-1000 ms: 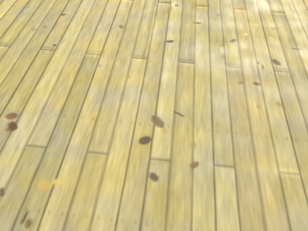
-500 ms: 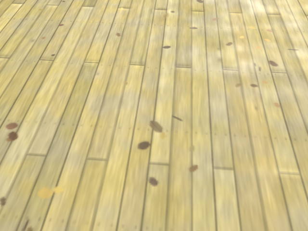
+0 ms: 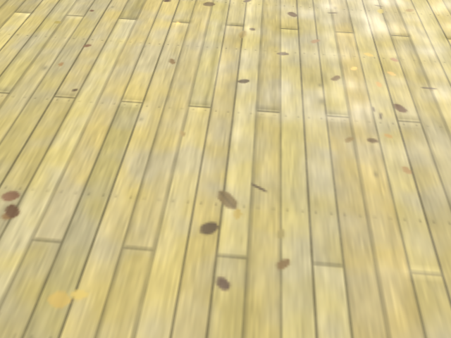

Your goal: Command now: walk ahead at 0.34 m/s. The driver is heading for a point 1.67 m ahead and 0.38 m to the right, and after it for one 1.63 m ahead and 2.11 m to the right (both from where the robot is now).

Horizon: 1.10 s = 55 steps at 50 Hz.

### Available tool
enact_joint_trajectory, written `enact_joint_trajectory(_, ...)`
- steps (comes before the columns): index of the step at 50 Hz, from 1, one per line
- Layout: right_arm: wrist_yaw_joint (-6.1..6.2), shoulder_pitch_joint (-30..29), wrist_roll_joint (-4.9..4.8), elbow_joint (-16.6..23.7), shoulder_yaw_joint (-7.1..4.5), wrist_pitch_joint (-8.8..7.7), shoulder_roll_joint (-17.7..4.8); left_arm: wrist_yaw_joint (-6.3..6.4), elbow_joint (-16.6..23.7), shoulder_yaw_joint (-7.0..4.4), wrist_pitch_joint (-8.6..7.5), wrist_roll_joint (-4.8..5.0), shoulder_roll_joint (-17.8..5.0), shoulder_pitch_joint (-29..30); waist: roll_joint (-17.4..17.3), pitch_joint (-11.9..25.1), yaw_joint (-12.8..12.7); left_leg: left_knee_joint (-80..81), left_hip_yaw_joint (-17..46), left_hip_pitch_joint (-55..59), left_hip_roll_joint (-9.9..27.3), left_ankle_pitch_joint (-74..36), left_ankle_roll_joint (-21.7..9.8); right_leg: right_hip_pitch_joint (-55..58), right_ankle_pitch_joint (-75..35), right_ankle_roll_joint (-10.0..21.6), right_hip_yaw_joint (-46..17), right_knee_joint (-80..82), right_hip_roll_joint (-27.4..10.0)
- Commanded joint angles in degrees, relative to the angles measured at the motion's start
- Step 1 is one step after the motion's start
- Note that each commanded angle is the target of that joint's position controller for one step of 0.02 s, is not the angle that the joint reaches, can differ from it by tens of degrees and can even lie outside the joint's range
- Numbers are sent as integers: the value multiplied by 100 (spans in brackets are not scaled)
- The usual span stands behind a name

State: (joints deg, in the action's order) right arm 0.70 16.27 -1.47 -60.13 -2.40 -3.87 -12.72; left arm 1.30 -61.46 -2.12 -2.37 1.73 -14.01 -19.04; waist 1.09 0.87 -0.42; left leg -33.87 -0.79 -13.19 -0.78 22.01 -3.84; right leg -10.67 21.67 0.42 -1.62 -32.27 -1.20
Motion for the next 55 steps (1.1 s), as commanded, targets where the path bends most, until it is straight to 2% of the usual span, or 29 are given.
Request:
enact_joint_trajectory(1, -27, 1047, -19, -154, -166, -189, -662, -42, 720, -58, -161, 41, -572, 1173, -175, -858, 729, 1239, 1010, 1198, 521, 309, -436, -2040, 590, 480, -530, 384, -325)
enact_joint_trajectory(2, -62, 1838, -54, -372, -350, -212, -1300, -48, 927, -14, -293, -34, -345, 1299, -1651, -578, 889, 1976, 2831, 2306, 1534, 22, -943, -3022, 94, 93, 425, -1581, 331)
enact_joint_trajectory(3, -110, 1988, 66, -359, -276, -263, -1135, -57, 981, -57, -403, -27, -516, 1318, -1536, -486, 869, 2114, 3818, 2703, 2144, -741, -1256, -3838, 927, 95, 20, -2841, 322)
enact_joint_trajectory(4, -121, 1706, 133, -274, -183, -310, -838, -117, 926, -74, -464, 56, -545, 1137, -936, -538, 604, 1953, 3472, 2768, 2140, -1192, -1204, -4171, 759, 235, -259, -3548, 46)
enact_joint_trajectory(6, -155, 1329, 116, -129, -98, -306, -669, -203, 931, -78, -514, 90, -499, 1203, -498, -599, 409, 2039, 2531, 2755, 1921, -1915, -972, -4571, -2, 401, -156, -3725, -306)
enact_joint_trajectory(9, -92, 1269, 132, -86, 44, -148, -354, -308, 1053, -78, -457, -6, -319, 1459, -615, -608, 321, 2365, 1427, 2161, 1453, -2692, -682, -4023, -727, 263, 160, -2893, -490)
enact_joint_trajectory(13, 73, 1103, 151, 80, -6, -115, -798, -350, 1481, 75, -361, -48, -48, 2423, -658, -874, 399, 2931, 654, 645, 1059, -2324, -615, -2433, -1948, 3, 577, -741, -117)
enact_joint_trajectory(17, 89, 1259, 13, -34, -105, -151, -930, -362, 1685, -10, -311, 9, -452, 2599, -745, -950, 224, 2887, 569, 1168, 1423, -2772, -510, -1969, -2251, 246, 399, 70, -43)
enact_joint_trajectory(19, 81, 1141, 65, -2, -157, -81, -1022, -360, 1588, -150, -324, -4, -707, 2055, -841, -438, -143, 2020, 396, 1648, 1489, -4734, -344, -1248, -1999, 457, 488, 51, 169)
enact_joint_trajectory(21, 66, 1021, 156, 105, -124, 25, -938, -298, 1084, -393, -267, 32, -1076, 349, -799, 597, -946, -163, 105, 945, 1116, -5394, -64, 1002, -1754, 764, 442, -62, 202)
enact_joint_trajectory(22, 5, 1501, 220, 234, 27, -10, -401, -256, 933, -509, -242, -104, -1562, -454, 324, 1459, -836, -2350, -63, -1034, 463, -3209, 200, 3114, -846, 1423, -1636, 60, -1226)
enact_joint_trajectory(23, -43, 1837, 142, 156, 180, -155, 124, -315, 835, -440, -238, -126, -1491, -673, 1397, 2227, -654, -3852, 599, -2048, -328, 984, 292, 3640, 540, 1951, -4173, 1356, -2132)
enact_joint_trajectory(24, -74, 1178, -50, 315, 13, -286, -497, -333, 858, -311, -287, -79, -1058, -213, 1000, 1299, -634, -4495, 910, -2629, 4, 869, 136, 2887, 909, 1630, -4033, 1796, -1888)
enact_joint_trajectory(25, -63, 629, -144, 518, -57, -361, -767, -338, 981, -248, -331, -64, -871, 412, 639, 459, -454, -4451, 691, -2822, 316, 292, 22, 1882, 461, 1425, -3151, 1916, -1763)
enact_joint_trajectory(26, -9, 375, -88, 563, -86, -381, -798, -359, 1065, -203, -378, -121, -742, 864, 143, 141, -257, -4164, 607, -2506, 604, -264, -10, 972, -308, 1330, -2453, 2049, -1574)
enact_joint_trajectory(27, 29, 394, -14, 552, -131, -332, -728, -388, 1087, -160, -414, -197, -586, 1097, 119, -11, -27, -3881, 587, -2130, 806, -580, -15, 331, -886, 1239, -1857, 2173, -1338)
enact_joint_trajectory(29, 47, 638, 13, 524, -129, -182, -472, -408, 996, -114, -438, -220, -429, 1122, 323, -25, 218, -3508, 586, -1678, 963, -735, 6, -199, -1103, 1249, -1306, 2447, -1094)
enact_joint_trajectory(31, 70, 399, 44, 638, -155, -92, -471, -350, 866, -124, -454, -193, -546, 897, 285, -246, 248, -3108, 486, -1888, 1027, -910, 108, -434, -1266, 1335, -994, 2668, -1044)
enact_joint_trajectory(35, 49, -630, 137, 1021, -189, -107, -553, -169, 726, -166, -412, -192, -791, 379, 82, -473, 27, -1708, 425, -2725, 1049, -2127, 339, -40, -1707, 1313, -724, 2796, -1033)
enact_joint_trajectory(39, -62, -1513, 91, 1260, -104, -179, -408, -97, 614, -170, -361, -117, -876, -89, 79, -532, -270, -320, 120, -2386, 747, -3013, 371, 197, -1954, 1117, -280, 2773, -858)
enact_joint_trajectory(43, -208, -2134, 36, 1516, -44, -222, -432, -82, 416, -194, -238, -78, -899, -563, 59, -669, -447, 298, 122, -2598, 616, -2733, 291, 1103, -2191, 1104, -281, 2438, -1149)
enact_joint_trajectory(46, -291, -2099, 24, 1628, -86, -271, -627, -62, 383, -251, -137, -67, -983, -592, 193, -543, -262, 577, 109, -2261, 476, -2051, 91, 1608, -3037, 986, -408, 1928, -1384)
enact_joint_trajectory(48, -262, -1014, 30, 1370, -274, -307, -989, -73, 473, -248, -80, -83, -1009, -352, 331, 118, 386, 771, -126, -614, 140, -1840, -134, 1423, -4699, 810, -289, 697, -1113)
enact_joint_trajectory(49, -206, 135, 89, 1086, -414, -318, -1352, -82, 605, -161, -85, -146, -826, -278, 214, 961, 849, 460, 286, 1219, 579, -1979, -414, 497, -4195, 637, -110, -697, -795)
enact_joint_trajectory(50, -164, 974, 201, 910, -579, -276, -1961, -139, 712, 38, -185, -156, -132, -912, -1021, 2007, 743, 600, 2706, 3800, 2192, -1215, -1251, -1974, -1813, 161, 320, -3057, 138)
enact_joint_trajectory(51, -163, 1048, 176, 888, -443, -246, -1507, -149, 612, 35, -311, -51, -227, -919, -1425, 2472, 796, 1438, 4177, 3985, 2618, -677, -1428, -2725, 1094, 169, -502, -4048, 401)
enact_joint_trajectory(52, -143, 578, 145, 943, -320, -253, -1141, -142, 753, -151, -369, 127, -845, -376, -1083, 1492, 748, 1588, 3322, 3195, 2397, -504, -1064, -3178, 844, 258, -670, -4427, 51)
enact_joint_trajectory(54, -145, -329, 152, 1069, -196, -282, -733, -65, 882, -203, -340, 92, -799, 170, -548, 388, 408, 2037, 1865, 1462, 1973, -1059, -728, -2957, -114, 269, -409, -3937, -471)
enact_joint_trajectory(55, -159, -554, 192, 1064, -156, -318, -591, -43, 847, -246, -253, 49, -683, 70, -658, 149, 196, 2267, 1336, 911, 1755, -1262, -596, -2606, -414, 265, -446, -3650, -645)
